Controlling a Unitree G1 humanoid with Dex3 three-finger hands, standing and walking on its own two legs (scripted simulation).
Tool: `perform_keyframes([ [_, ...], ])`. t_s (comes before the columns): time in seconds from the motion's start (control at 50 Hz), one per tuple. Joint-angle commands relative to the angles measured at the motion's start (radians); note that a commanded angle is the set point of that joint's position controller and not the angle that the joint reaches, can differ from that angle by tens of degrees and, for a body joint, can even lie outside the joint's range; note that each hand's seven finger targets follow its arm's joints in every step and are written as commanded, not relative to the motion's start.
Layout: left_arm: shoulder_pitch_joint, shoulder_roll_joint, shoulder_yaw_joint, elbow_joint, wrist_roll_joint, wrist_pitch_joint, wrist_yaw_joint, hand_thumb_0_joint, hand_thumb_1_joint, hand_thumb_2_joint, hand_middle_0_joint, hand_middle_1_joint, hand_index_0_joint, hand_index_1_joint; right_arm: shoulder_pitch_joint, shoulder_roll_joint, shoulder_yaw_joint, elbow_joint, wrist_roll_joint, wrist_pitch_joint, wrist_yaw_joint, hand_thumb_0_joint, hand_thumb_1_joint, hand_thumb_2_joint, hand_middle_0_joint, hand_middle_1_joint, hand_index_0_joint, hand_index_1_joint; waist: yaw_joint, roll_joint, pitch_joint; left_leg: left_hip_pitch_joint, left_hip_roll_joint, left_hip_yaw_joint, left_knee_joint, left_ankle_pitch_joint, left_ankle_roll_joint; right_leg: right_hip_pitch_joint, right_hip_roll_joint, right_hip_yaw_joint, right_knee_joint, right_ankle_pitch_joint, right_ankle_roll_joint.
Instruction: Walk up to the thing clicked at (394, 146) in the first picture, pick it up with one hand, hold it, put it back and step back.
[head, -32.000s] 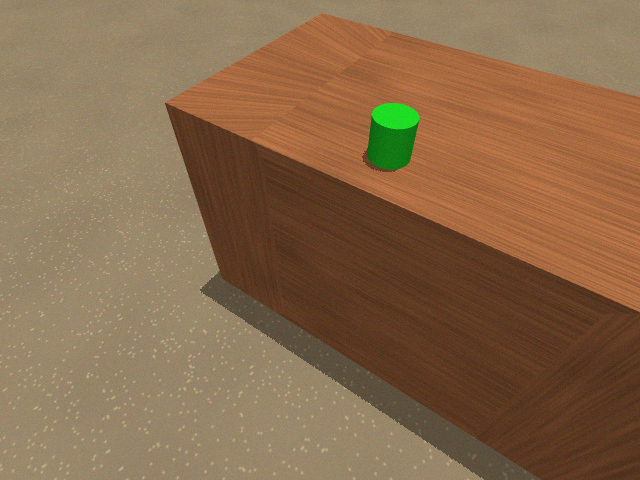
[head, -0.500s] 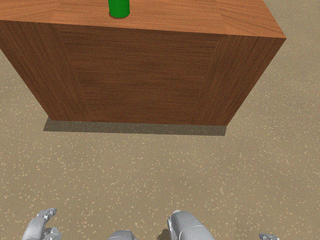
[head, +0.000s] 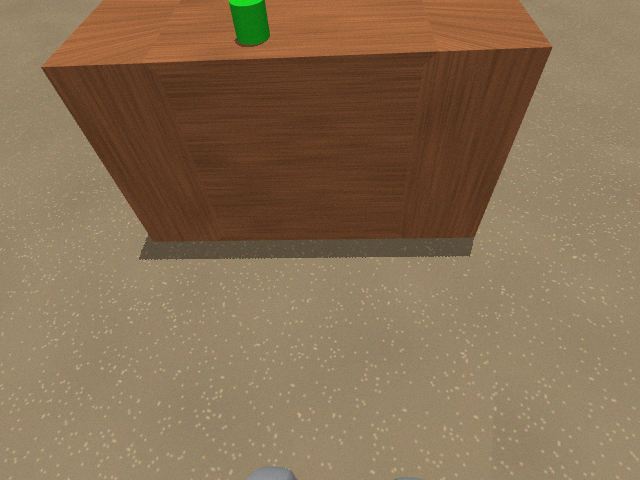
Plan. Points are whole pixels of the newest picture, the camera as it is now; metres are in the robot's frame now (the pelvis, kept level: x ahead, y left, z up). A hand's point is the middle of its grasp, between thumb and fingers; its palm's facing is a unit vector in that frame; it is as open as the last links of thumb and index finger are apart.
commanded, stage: step back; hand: left
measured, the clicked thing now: (250, 18) +1.14 +0.22 +0.04
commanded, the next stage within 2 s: stand in 0.92 s
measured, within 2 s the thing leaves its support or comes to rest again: neither
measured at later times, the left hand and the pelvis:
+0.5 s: hand out of the picture +0.04 +0.25 -0.13, palm faces +0.08 -0.92 -0.39, open 7.4 cm; pelvis +0.01 -0.01 +0.01, yaw +2 degrees
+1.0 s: hand out of the picture +0.11 +0.28 -0.14, palm faces +0.03 -0.93 -0.36, open 7.4 cm; pelvis +0.04 +0.02 +0.01, yaw +2 degrees
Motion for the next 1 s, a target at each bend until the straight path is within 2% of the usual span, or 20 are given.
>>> perform_keyframes([
  [0.0, -0.057, 0.303, 0.079, -0.073, -0.009, -0.02, 0.009, 0.0, 0.9, 0.9, -0.2, -0.3, -0.2, -0.3, -0.045, -0.163, -0.05, -0.067, -0.015, -0.065, 0.004, 0.0, -0.9, -0.9, 0.2, 0.3, 0.2, 0.3, 0.009, -0.272, -0.063, 0.046, 0.046, 0.078, -0.352, -0.049, 0.022, 0.057, -0.243, 0.3, -0.28, -0.307, -0.161],
  [0.04, -0.038, 0.242, 0.049, -0.072, -0.016, -0.011, 0.003, 0.0, 0.9, 0.9, -0.2, -0.3, -0.2, -0.3, 0.031, -0.162, -0.064, -0.016, -0.018, -0.08, 0.001, 0.0, -0.9, -0.9, 0.2, 0.3, 0.2, 0.3, -0.023, -0.162, -0.099, 0.264, 0.016, 0.068, -0.562, 0.123, 0.046, -0.016, -0.161, 0.186, -0.114, -0.151, -0.093],
  [0.06, -0.024, 0.188, 0.035, -0.077, -0.022, -0.012, 0.003, 0.0, 0.9, 0.9, -0.2, -0.3, -0.2, -0.3, 0.065, -0.202, -0.08, -0.008, -0.03, -0.087, -0.004, 0.0, -0.9, -0.9, 0.2, 0.3, 0.2, 0.3, -0.036, -0.01, -0.131, 0.389, 0.137, -0.163, -0.587, 0.017, 0.092, -0.178, -0.101, 0.12, 0.046, -0.12, -0.046],
  [0.08, -0.055, 0.149, 0.024, -0.077, -0.041, -0.014, 0.001, 0.0, 0.9, 0.9, -0.2, -0.3, -0.2, -0.3, 0.02, -0.272, -0.083, -0.028, -0.03, -0.09, -0.005, 0.0, -0.9, -0.9, 0.2, 0.3, 0.2, 0.3, -0.039, 0.146, -0.071, 0.307, 0.326, -0.461, -0.681, -0.264, 0.189, -0.315, 0.024, -0.014, 0.159, -0.198, 0.011],
  [0.1, -0.135, 0.257, 0.057, -0.063, -0.025, -0.017, 0.005, 0.0, 0.9, 0.9, -0.2, -0.3, -0.2, -0.3, 0.005, -0.337, -0.096, -0.029, -0.019, -0.087, 0.002, 0.0, -0.9, -0.9, 0.2, 0.3, 0.2, 0.3, -0.074, 0.105, 0.031, 0.064, 0.396, -0.524, -0.721, -0.44, 0.284, -0.234, -0.032, 0.062, 0.248, -0.251, 0.007],
  [0.14, -0.083, 0.245, 0.058, -0.043, -0.037, -0.026, -0.01, 0.0, 0.9, 0.9, -0.2, -0.3, -0.2, -0.3, -0.076, -0.246, -0.071, -0.043, -0.025, -0.09, 0.004, 0.0, -0.9, -0.9, 0.2, 0.3, 0.2, 0.3, -0.014, 0.045, 0.071, 0.032, 0.311, -0.317, -0.674, -0.279, 0.247, -0.152, -0.043, 0.076, 0.208, -0.204, -0.003],
  [0.18, -0.048, 0.212, 0.047, -0.024, -0.04, -0.041, -0.018, 0.0, 0.9, 0.9, -0.2, -0.3, -0.2, -0.3, -0.06, -0.197, -0.058, -0.042, -0.022, -0.098, 0.006, 0.0, -0.9, -0.9, 0.2, 0.3, 0.2, 0.3, -0.021, 0.078, 0.038, 0.128, 0.24, -0.203, -0.626, -0.076, 0.197, -0.163, -0.016, 0.024, 0.11, -0.102, -0.002],
  [0.28, 0.074, 0.2, 0.057, 0.048, -0.026, -0.06, 0.003, 0.0, 0.9, 0.9, -0.2, -0.3, -0.2, -0.3, -0.082, -0.159, -0.046, -0.042, -0.005, -0.061, 0.013, 0.0, -0.9, -0.9, 0.2, 0.3, 0.2, 0.3, 0.032, 0.042, -0.059, -0.065, 0.144, -0.027, -0.366, -0.055, 0.116, 0.267, 0.047, -0.02, -0.217, 0.027, 0.001],
  [0.3, 0.114, 0.241, 0.07, 0.056, -0.014, -0.067, 0.012, 0.0, 0.9, 0.9, -0.2, -0.3, -0.2, -0.3, -0.071, -0.118, -0.034, -0.058, -0.002, -0.06, 0.011, 0.0, -0.9, -0.9, 0.2, 0.3, 0.2, 0.3, 0.046, -0.075, -0.07, -0.165, 0.076, 0.024, -0.183, -0.06, 0.088, 0.333, -0.058, 0.174, -0.283, -0.101, -0.031],
  [0.32, 0.114, 0.324, 0.089, 0.042, -0.003, -0.075, 0.017, 0.0, 0.9, 0.9, -0.2, -0.3, -0.2, -0.3, -0.066, -0.077, -0.021, -0.076, -0.003, -0.062, 0.006, 0.0, -0.9, -0.9, 0.2, 0.3, 0.2, 0.3, 0.052, -0.232, -0.054, -0.322, -0.044, 0.042, 0.002, -0.112, 0.049, 0.333, -0.286, 0.55, -0.434, -0.297, -0.116],
  [0.34, 0.047, 0.356, 0.095, 0.019, -0.009, -0.074, 0.017, 0.0, 0.9, 0.9, -0.2, -0.3, -0.2, -0.3, -0.061, -0.151, -0.044, -0.058, -0.011, -0.057, -0.006, 0.0, -0.9, -0.9, 0.2, 0.3, 0.2, 0.3, 0.041, -0.124, 0.004, -0.249, 0.02, -0.044, 0.067, -0.125, 0.045, 0.147, -0.398, 0.632, -0.463, -0.423, -0.189],
  [0.36, -0.006, 0.357, 0.093, 0.002, -0.013, -0.074, 0.015, 0.0, 0.9, 0.9, -0.2, -0.3, -0.2, -0.3, -0.039, -0.187, -0.057, -0.044, -0.008, -0.064, -0.006, 0.0, -0.9, -0.9, 0.2, 0.3, 0.2, 0.3, 0.015, -0.125, 0.056, -0.221, 0.056, -0.05, 0.091, -0.107, 0.048, 0.068, -0.417, 0.638, -0.45, -0.378, -0.248],
  [0.42, -0.026, 0.271, 0.065, 0.004, -0.025, -0.092, 0.017, 0.0, 0.9, 0.9, -0.2, -0.3, -0.2, -0.3, -0.01, -0.154, -0.047, -0.013, 0.003, -0.073, 0.003, 0.0, -0.9, -0.9, 0.2, 0.3, 0.2, 0.3, -0.014, -0.105, 0.012, -0.154, 0.07, -0.063, 0.029, 0.024, 0.039, 0.115, -0.263, 0.335, -0.366, 0.008, -0.158],
  [0.56, -0.075, 0.255, 0.042, 0.002, -0.04, -0.07, 0.018, 0.0, 0.9, 0.9, -0.2, -0.3, -0.2, -0.3, -0.009, -0.112, -0.039, 0.008, 0.0, -0.075, 0.003, 0.0, -0.9, -0.9, 0.2, 0.3, 0.2, 0.3, -0.029, -0.193, -0.09, 0.105, 0.044, 0.133, -0.322, 0.203, 0.026, 0.071, -0.198, 0.098, -0.134, 0.525, -0.109],
  [0.6, -0.071, 0.235, 0.028, 0.0, -0.048, -0.052, 0.018, 0.0, 0.9, 0.9, -0.2, -0.3, -0.2, -0.3, -0.011, -0.125, -0.046, 0.024, -0.002, -0.077, -0.006, 0.0, -0.9, -0.9, 0.2, 0.3, 0.2, 0.3, -0.041, -0.156, -0.102, 0.185, 0.044, 0.111, -0.404, 0.395, 0.048, 0.03, -0.144, 0.07, -0.044, 0.474, -0.058],
  [0.62, -0.056, 0.213, 0.019, -0.005, -0.049, -0.046, 0.017, 0.0, 0.9, 0.9, -0.2, -0.3, -0.2, -0.3, -0.015, -0.159, -0.054, 0.023, -0.006, -0.079, -0.011, 0.0, -0.9, -0.9, 0.2, 0.3, 0.2, 0.3, -0.032, -0.101, -0.123, 0.226, 0.11, 0.036, -0.393, 0.497, 0.077, -0.015, -0.118, 0.066, -0.01, 0.388, -0.034],
  [0.66, -0.036, 0.196, 0.013, 0.013, -0.067, -0.025, 0.019, 0.0, 0.9, 0.9, -0.2, -0.3, -0.2, -0.3, -0.102, -0.232, -0.054, -0.001, 0.001, -0.08, -0.016, 0.0, -0.9, -0.9, 0.2, 0.3, 0.2, 0.3, -0.004, 0.039, -0.157, 0.106, 0.302, -0.177, -0.469, 0.388, 0.203, 0.042, 0.001, 0.005, 0.067, -0.011, 0.005],
  [0.68, -0.018, 0.201, 0.016, 0.04, -0.061, -0.02, 0.022, 0.0, 0.9, 0.9, -0.2, -0.3, -0.2, -0.3, -0.14, -0.248, -0.055, -0.004, 0.004, -0.077, -0.013, 0.0, -0.9, -0.9, 0.2, 0.3, 0.2, 0.3, 0.0, 0.073, -0.138, 0.029, 0.336, -0.205, -0.49, 0.327, 0.234, 0.111, 0.005, 0.001, 0.058, -0.117, 0.005],
  [0.8, -0.044, 0.235, 0.02, 0.086, -0.046, -0.039, 0.015, 0.0, 0.9, 0.9, -0.2, -0.3, -0.2, -0.3, -0.193, -0.163, -0.021, 0.026, 0.01, -0.072, -0.01, 0.0, -0.9, -0.9, 0.2, 0.3, 0.2, 0.3, -0.002, 0.029, -0.124, 0.053, 0.184, -0.025, -0.413, 0.339, 0.08, 0.13, -0.076, 0.109, -0.141, 0.156, -0.028],
  [0.98, -0.136, 0.206, -0.022, 0.132, -0.058, -0.051, 0.009, 0.0, 0.9, 0.9, -0.2, -0.3, -0.2, -0.3, -0.189, -0.146, -0.006, 0.096, 0.018, -0.092, 0.001, 0.0, -0.9, -0.9, 0.2, 0.3, 0.2, 0.3, -0.04, -0.042, -0.167, 0.254, 0.179, 0.013, -0.463, 0.552, 0.063, 0.146, -0.094, 0.096, -0.256, 0.319, 0.006],
])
